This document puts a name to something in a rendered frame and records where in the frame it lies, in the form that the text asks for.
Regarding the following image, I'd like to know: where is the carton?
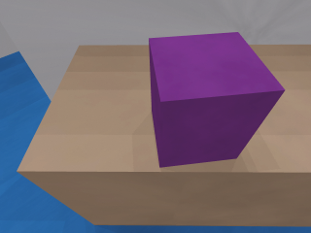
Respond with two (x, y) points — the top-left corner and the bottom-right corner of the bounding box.
(149, 32), (285, 168)

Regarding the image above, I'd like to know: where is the pedestal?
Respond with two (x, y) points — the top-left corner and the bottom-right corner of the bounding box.
(17, 44), (311, 227)

